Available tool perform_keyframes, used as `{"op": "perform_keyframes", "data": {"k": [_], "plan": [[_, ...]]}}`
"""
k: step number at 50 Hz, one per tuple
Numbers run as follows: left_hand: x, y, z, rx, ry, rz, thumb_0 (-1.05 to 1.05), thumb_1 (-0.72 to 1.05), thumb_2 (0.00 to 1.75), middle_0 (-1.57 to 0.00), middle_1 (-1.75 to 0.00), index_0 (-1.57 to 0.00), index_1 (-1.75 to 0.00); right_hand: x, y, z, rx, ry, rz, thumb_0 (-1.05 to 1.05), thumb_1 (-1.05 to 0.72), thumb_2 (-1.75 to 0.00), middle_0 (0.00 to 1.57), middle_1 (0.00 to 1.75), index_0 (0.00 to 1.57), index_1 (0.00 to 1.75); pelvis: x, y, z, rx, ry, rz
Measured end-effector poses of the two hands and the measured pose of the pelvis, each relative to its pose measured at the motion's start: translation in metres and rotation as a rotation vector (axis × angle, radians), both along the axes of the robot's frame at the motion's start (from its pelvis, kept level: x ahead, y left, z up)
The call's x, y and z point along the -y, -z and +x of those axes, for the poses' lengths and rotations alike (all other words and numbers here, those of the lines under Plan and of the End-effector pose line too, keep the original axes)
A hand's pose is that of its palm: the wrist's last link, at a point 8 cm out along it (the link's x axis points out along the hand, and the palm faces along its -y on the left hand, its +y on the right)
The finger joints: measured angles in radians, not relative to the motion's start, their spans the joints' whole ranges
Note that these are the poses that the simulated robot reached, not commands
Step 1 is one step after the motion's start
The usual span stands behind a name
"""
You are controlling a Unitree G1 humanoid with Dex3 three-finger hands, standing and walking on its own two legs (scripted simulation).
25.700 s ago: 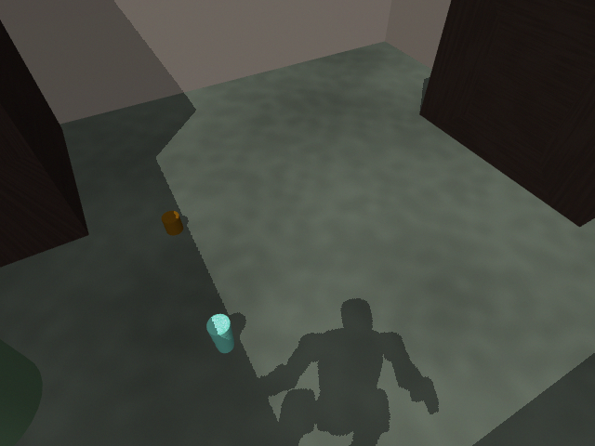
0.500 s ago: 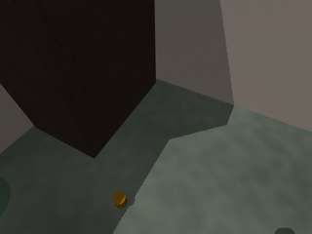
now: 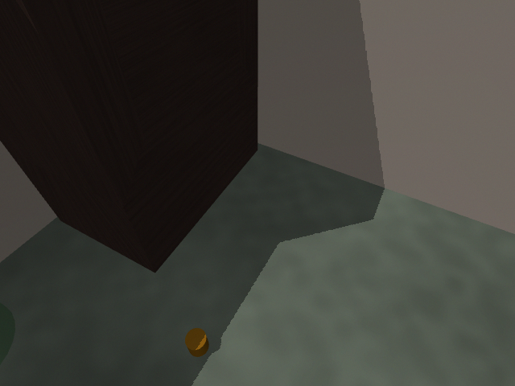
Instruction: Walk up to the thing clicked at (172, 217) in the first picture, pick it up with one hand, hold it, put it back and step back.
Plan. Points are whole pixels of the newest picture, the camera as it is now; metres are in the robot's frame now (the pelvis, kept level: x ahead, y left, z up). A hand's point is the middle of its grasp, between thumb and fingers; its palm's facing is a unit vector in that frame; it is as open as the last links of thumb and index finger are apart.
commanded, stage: walk up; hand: left
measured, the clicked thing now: (197, 342) +0.43 +0.23 -0.74
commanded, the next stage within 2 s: stand in 0.44 s
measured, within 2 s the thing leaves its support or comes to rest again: neither
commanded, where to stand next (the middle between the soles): +0.04 +0.00 m, yaw +0 degrees
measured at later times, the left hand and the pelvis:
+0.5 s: hand out of the picture +0.09 +0.26 -0.16, palm faces -0.01 -0.94 -0.33, open 7.4 cm; pelvis +0.01 +0.00 +0.00, yaw +0 degrees
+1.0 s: hand out of the picture +0.08 +0.25 -0.16, palm faces -0.02 -0.94 -0.34, open 7.4 cm; pelvis +0.01 +0.00 +0.00, yaw +0 degrees
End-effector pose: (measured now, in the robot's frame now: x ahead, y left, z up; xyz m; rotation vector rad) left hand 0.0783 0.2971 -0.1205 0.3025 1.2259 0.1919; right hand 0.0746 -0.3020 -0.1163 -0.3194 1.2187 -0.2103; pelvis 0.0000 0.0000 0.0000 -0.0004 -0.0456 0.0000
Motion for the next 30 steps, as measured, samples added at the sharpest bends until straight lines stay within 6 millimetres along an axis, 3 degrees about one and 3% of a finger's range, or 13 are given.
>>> {"op": "perform_keyframes", "data": {"k": [12,30], "plan": [[-0.004,0.001,-0.011,-0.036,-0.020,0.003,0.00,0.90,0.90,-0.20,-0.30,-0.20,-0.30,-0.009,0.005,-0.007,-0.041,0.003,0.016,0.01,-0.91,-0.89,0.21,0.30,0.20,0.30,-0.003,-0.001,0.004,-0.008,-0.006,0.000],[-0.004,-0.002,0.009,0.001,-0.005,0.008,0.00,0.90,0.90,-0.20,-0.30,-0.20,-0.30,-0.011,0.000,0.015,0.009,-0.006,0.012,0.01,-0.91,-0.89,0.21,0.30,0.20,0.30,-0.004,-0.002,0.009,-0.009,-0.004,0.001]]}}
